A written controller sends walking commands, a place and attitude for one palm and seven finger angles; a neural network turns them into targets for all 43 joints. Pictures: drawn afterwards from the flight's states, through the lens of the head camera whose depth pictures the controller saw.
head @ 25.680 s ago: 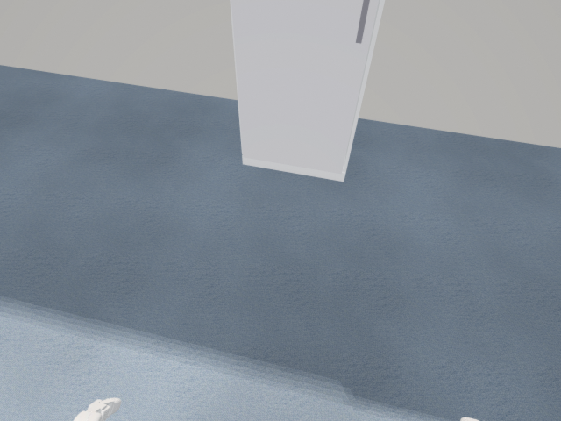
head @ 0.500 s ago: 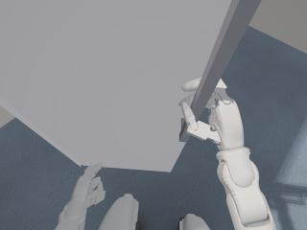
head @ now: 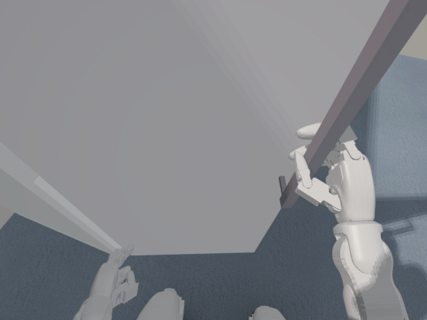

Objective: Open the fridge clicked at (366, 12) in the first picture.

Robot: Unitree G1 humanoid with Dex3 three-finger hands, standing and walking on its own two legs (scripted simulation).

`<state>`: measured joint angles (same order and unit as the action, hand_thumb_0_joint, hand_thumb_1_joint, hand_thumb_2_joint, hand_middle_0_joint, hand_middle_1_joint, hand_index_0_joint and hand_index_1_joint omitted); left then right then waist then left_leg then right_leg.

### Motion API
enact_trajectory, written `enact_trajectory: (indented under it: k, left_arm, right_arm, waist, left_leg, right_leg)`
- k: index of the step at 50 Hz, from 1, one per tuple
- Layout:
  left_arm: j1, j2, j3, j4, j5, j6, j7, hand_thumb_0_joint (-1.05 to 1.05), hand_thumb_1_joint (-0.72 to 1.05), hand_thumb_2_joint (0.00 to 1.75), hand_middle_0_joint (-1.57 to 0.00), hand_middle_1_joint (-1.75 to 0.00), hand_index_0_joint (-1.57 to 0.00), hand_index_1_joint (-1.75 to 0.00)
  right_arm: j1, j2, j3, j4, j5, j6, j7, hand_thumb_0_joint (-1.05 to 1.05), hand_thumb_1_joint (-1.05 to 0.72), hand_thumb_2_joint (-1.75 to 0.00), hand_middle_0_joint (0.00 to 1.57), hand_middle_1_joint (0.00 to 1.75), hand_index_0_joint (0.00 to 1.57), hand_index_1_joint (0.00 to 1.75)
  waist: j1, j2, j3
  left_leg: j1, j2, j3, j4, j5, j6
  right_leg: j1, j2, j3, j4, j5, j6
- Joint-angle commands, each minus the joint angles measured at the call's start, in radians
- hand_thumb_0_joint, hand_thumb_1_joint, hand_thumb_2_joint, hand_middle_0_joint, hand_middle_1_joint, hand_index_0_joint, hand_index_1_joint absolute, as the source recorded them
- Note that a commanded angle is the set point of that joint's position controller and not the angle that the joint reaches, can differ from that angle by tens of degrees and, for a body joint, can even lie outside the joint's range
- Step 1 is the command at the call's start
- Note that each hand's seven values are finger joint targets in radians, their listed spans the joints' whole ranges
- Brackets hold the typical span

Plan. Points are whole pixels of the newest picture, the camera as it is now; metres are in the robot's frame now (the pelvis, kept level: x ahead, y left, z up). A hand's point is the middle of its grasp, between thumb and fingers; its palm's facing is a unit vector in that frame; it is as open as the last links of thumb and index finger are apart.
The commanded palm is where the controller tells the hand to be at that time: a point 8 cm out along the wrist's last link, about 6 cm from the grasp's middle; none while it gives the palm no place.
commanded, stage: stop walking and hold the door back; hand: right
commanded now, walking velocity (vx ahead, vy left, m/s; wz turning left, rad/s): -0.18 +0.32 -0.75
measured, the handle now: (321, 126) +0.35 -0.13 +0.20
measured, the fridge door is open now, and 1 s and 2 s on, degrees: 68 70 71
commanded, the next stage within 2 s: loosen the grip on the handle in 1.88 s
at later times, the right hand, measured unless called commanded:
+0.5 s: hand (299, 208) +0.25 -0.10 +0.15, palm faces +0.30 +0.92 -0.24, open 5.6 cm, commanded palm +0.24 -0.16 +0.14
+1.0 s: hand (299, 177) +0.29 -0.10 +0.15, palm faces +0.20 +0.97 -0.17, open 5.3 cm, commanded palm +0.25 -0.17 +0.14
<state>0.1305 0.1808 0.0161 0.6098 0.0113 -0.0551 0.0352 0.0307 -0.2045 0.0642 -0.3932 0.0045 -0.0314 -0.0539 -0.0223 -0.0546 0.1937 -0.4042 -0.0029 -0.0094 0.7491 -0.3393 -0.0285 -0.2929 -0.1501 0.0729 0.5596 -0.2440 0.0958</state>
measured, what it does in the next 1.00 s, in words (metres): walks backwards: left foot, then right foot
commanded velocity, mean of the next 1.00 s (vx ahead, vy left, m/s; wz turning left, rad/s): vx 0.14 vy -0.06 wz -0.06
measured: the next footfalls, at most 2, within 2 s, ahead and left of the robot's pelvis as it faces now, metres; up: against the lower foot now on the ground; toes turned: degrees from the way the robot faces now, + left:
left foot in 0.04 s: +0.00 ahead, +0.18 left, +0.00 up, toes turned -5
right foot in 0.30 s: -0.02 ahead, +0.00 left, +0.00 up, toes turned -17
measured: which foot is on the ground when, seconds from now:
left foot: up 0.00-0.02, down 0.04-1.00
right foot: down 0.00-0.04, up 0.06-0.28, down 0.30-0.50, up 0.52-0.82, down 0.84-1.00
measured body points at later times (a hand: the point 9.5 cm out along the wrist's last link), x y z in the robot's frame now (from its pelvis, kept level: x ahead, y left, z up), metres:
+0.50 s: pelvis -0.09 +0.12 -0.01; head -0.09 +0.14 +0.44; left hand +0.15 +0.29 -0.10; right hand +0.23 -0.14 +0.16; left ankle -0.02 +0.22 -0.73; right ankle -0.06 +0.02 -0.73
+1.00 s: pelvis -0.13 +0.09 -0.01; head -0.11 +0.10 +0.44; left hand -0.04 +0.34 -0.14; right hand +0.28 -0.15 +0.16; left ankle -0.04 +0.18 -0.73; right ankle -0.15 -0.04 -0.73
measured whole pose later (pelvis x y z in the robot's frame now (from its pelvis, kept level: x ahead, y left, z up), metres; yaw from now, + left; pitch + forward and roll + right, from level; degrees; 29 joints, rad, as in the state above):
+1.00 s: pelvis -0.13 +0.09 -0.01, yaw -9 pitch -3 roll -1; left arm 0.34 0.26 0.00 0.77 -0.04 -0.02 0.10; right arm -0.80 -0.25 -0.13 0.86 0.03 -0.13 -0.03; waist 0.05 -0.02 0.07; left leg -0.35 0.03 0.05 0.61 -0.29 0.00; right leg -0.24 -0.08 -0.16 0.63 -0.33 0.01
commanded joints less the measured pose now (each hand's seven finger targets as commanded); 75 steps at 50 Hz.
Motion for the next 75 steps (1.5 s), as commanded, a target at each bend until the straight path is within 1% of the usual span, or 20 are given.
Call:
enact_trajectory:
  k: [1,3,7,11,14,17,23,24,25,26,30,39,42,44,48,51,59,62,68,75]
  left_arm:
    - [-0.096,0.113,0.052,-0.154,-0.04,-0.061,0.017,0.0,0.9,0.9,-0.2,-0.3,-0.2,-0.3]
    - [-0.155,0.063,0.04,-0.169,-0.038,-0.07,0.032,0.0,0.9,0.9,-0.2,-0.3,-0.2,-0.3]
    - [-0.112,0.081,0.023,-0.108,-0.022,-0.05,0.056,0.0,0.9,0.9,-0.2,-0.3,-0.2,-0.3]
    - [-0.112,0.106,-0.008,-0.086,-0.015,-0.022,0.08,0.0,0.9,0.9,-0.2,-0.3,-0.2,-0.3]
    - [-0.082,0.143,-0.012,-0.082,-0.022,0.008,0.075,0.0,0.9,0.9,-0.2,-0.3,-0.2,-0.3]
    - [-0.101,0.179,-0.009,-0.099,-0.028,0.04,0.068,0.0,0.9,0.9,-0.2,-0.3,-0.2,-0.3]
    - [-0.072,0.182,-0.003,-0.062,-0.05,0.036,0.074,0.0,0.9,0.9,-0.2,-0.3,-0.2,-0.3]
    - [-0.068,0.167,0.0,-0.061,-0.049,0.037,0.075,0.0,0.9,0.9,-0.2,-0.3,-0.2,-0.3]
    - [-0.069,0.165,0.014,-0.064,-0.042,0.049,0.073,0.0,0.9,0.9,-0.2,-0.3,-0.2,-0.3]
    - [-0.066,0.206,0.029,-0.05,-0.037,0.046,0.074,0.0,0.9,0.9,-0.2,-0.3,-0.2,-0.3]
    - [-0.016,0.181,0.018,0.012,-0.039,0.021,0.078,0.0,0.9,0.9,-0.2,-0.3,-0.2,-0.3]
    - [0.068,0.181,0.018,0.035,-0.041,-0.017,0.09,0.0,0.9,0.9,-0.2,-0.3,-0.2,-0.3]
    - [0.074,0.235,0.026,0.032,-0.031,-0.032,0.091,0.0,0.9,0.9,-0.2,-0.3,-0.2,-0.3]
    - [0.067,0.197,0.022,0.014,-0.044,-0.025,0.077,0.0,0.9,0.9,-0.2,-0.3,-0.2,-0.3]
    - [0.093,0.232,0.023,0.024,-0.057,-0.012,0.079,0.0,0.9,0.9,-0.2,-0.3,-0.2,-0.3]
    - [0.081,0.219,0.043,-0.011,-0.051,-0.017,0.076,0.0,0.9,0.9,-0.2,-0.3,-0.2,-0.3]
    - [0.061,0.178,0.003,0.002,-0.025,-0.033,0.082,0.0,0.9,0.9,-0.2,-0.3,-0.2,-0.3]
    - [0.018,0.207,0.012,-0.037,-0.029,-0.019,0.072,0.0,0.9,0.9,-0.2,-0.3,-0.2,-0.3]
    - [0.011,0.177,0.019,-0.06,-0.03,-0.015,0.069,0.0,0.9,0.9,-0.2,-0.3,-0.2,-0.3]
    - [-0.02,0.156,0.006,-0.066,-0.028,0.001,0.073,0.0,0.9,0.9,-0.2,-0.3,-0.2,-0.3]
  right_arm:
    - [-0.175,-0.089,-0.1,-0.335,0.011,-0.1,-0.025,0.0,-0.9,-0.9,0.45,1.4,0.45,1.4]
    - [-0.185,-0.198,-0.209,-0.403,0.023,-0.089,-0.051,0.0,-0.9,-0.9,0.45,1.4,0.45,1.4]
    - [-0.162,-0.173,-0.239,-0.189,0.038,-0.055,-0.07,0.0,-0.9,-0.9,0.45,1.4,0.45,1.4]
    - [-0.466,-0.177,-0.208,0.044,0.045,-0.048,-0.089,0.0,-0.9,-0.9,0.45,1.4,0.45,1.4]
    - [-0.637,-0.147,-0.135,0.175,0.044,-0.06,-0.078,0.0,-0.9,-0.9,0.45,1.4,0.45,1.4]
    - [-0.79,-0.111,-0.069,0.291,0.035,-0.066,-0.082,0.0,-0.9,-0.9,0.45,1.4,0.45,1.4]
    - [-1.029,-0.152,-0.123,0.636,0.048,-0.061,-0.08,0.0,-0.9,-0.9,0.45,1.4,0.45,1.4]
    - [-1.044,-0.15,-0.115,0.691,0.051,-0.058,-0.073,0.0,-0.9,-0.9,0.45,1.4,0.45,1.4]
    - [-1.052,-0.204,-0.154,0.752,0.055,-0.048,-0.069,0.0,-0.9,-0.9,0.45,1.4,0.45,1.4]
    - [-1.034,-0.233,-0.195,0.835,0.07,-0.033,-0.073,0.0,-0.9,-0.9,0.45,1.4,0.45,1.4]
    - [-1.175,-0.338,-0.277,0.917,0.055,-0.075,-0.057,0.0,-0.9,-0.9,0.45,1.4,0.45,1.4]
    - [-1.228,-0.367,-0.332,1.041,0.047,-0.128,-0.037,0.0,-0.9,-0.9,0.45,1.4,0.45,1.4]
    - [-1.318,-0.26,-0.263,1.025,0.054,-0.171,-0.01,0.0,-0.9,-0.9,0.45,1.4,0.45,1.4]
    - [-1.352,-0.228,-0.222,0.98,0.053,-0.17,-0.005,0.0,-0.9,-0.9,0.45,1.4,0.45,1.4]
    - [-1.267,-0.34,-0.304,1.054,0.029,-0.164,-0.012,0.0,-0.9,-0.9,0.45,1.4,0.45,1.4]
    - [-1.142,-0.372,-0.342,1.054,0.022,-0.139,-0.015,0.0,-0.9,-0.9,0.45,1.4,0.45,1.4]
    - [-1.007,-0.387,-0.385,0.838,0.041,-0.161,-0.016,0.0,-0.9,-0.9,0.45,1.4,0.45,1.4]
    - [-0.994,-0.299,-0.33,0.769,0.051,-0.177,-0.004,0.0,-0.9,-0.9,0.45,1.4,0.45,1.4]
    - [-0.926,-0.277,-0.305,0.672,0.033,-0.179,-0.013,0.0,-0.9,-0.9,0.45,1.4,0.45,1.4]
    - [-0.863,-0.171,-0.216,0.63,0.041,-0.169,-0.01,0.0,-0.9,-0.9,0.45,1.4,0.45,1.4]
  waist:
    - [0.021,0.042,-0.434]
    - [-0.016,0.426,-0.438]
    - [0.006,0.247,-0.453]
    - [0.015,0.235,-0.452]
    - [0.023,0.194,-0.443]
    - [0.004,-0.295,-0.34]
    - [-0.015,0.014,-0.378]
    - [-0.017,0.148,-0.353]
    - [-0.015,0.422,-0.296]
    - [-0.031,0.42,-0.234]
    - [0.02,0.262,-0.348]
    - [0.016,0.333,-0.457]
    - [0.029,-0.118,-0.396]
    - [0.022,-0.05,-0.382]
    - [-0.003,-0.021,-0.426]
    - [0.005,0.277,-0.418]
    - [0.03,0.199,-0.459]
    - [-0.006,-0.069,-0.391]
    - [0.005,0.115,-0.486]
    - [0.003,0.085,-0.439]
  left_leg:
    - [0.312,0.035,0.051,-0.404,0.165,0.01]
    - [0.261,0.335,-0.186,-0.445,0.325,0.185]
    - [0.355,0.354,-0.079,-0.253,0.683,0.217]
    - [0.266,0.376,-0.122,-0.3,0.512,0.152]
    - [0.173,0.31,-0.084,-0.233,0.174,0.071]
    - [-0.057,0.049,0.085,0.195,-0.158,-0.009]
    - [0.282,0.04,0.08,-0.175,-0.077,0.015]
    - [0.308,0.123,-0.073,-0.353,-0.194,0.065]
    - [0.247,0.328,-0.488,-0.543,-0.466,0.172]
    - [0.138,0.464,-0.66,-0.663,-0.506,0.218]
    - [0.172,0.32,-0.315,-0.508,-0.401,0.132]
    - [0.162,0.213,-0.079,-0.424,-0.308,0.09]
    - [-0.078,0.021,0.115,0.015,-0.124,0.009]
    - [-0.136,0.031,0.042,0.169,-0.101,0.018]
    - [0.273,0.04,0.07,-0.26,0.029,0.032]
    - [0.448,0.368,-0.397,-0.478,0.195,0.22]
    - [0.154,0.172,-0.03,-0.335,-0.029,0.089]
    - [0.126,0.006,0.054,-0.142,-0.011,0.012]
    - [0.288,0.114,-0.044,-0.266,0.306,0.039]
    - [0.2,0.069,0.007,-0.253,0.218,0.017]
  right_leg:
    - [0.082,0.039,-0.022,0.037,-0.037,-0.095]
    - [-0.142,0.157,-0.127,0.539,-0.382,-0.065]
    - [-0.196,0.094,-0.13,0.496,-0.37,-0.058]
    - [-0.044,0.14,-0.125,0.217,-0.255,-0.088]
    - [0.115,0.136,-0.102,-0.129,-0.136,-0.128]
    - [0.115,-0.179,0.251,-0.266,0.076,-0.299]
    - [-0.101,-0.001,-0.001,-0.114,-0.298,-0.194]
    - [-0.177,0.095,-0.075,0.078,-0.341,-0.149]
    - [-0.304,0.195,-0.119,0.367,-0.326,-0.092]
    - [-0.345,0.178,-0.014,0.565,-0.261,-0.071]
    - [-0.278,0.135,-0.038,0.564,-0.137,-0.072]
    - [0.127,0.188,-0.273,-0.06,-0.17,-0.102]
    - [0.264,-0.095,0.1,-0.287,-0.228,-0.208]
    - [0.26,-0.214,0.229,-0.312,0.012,-0.297]
    - [0.056,-0.077,-0.109,-0.014,0.123,-0.168]
    - [-0.262,0.104,-0.118,0.391,-0.309,-0.076]
    - [0.126,0.121,-0.145,-0.028,-0.03,-0.093]
    - [0.051,-0.09,0.135,-0.216,-0.026,-0.187]
    - [0.071,0.03,-0.083,-0.003,0.232,-0.111]
    - [0.09,0.009,-0.06,-0.082,0.173,-0.126]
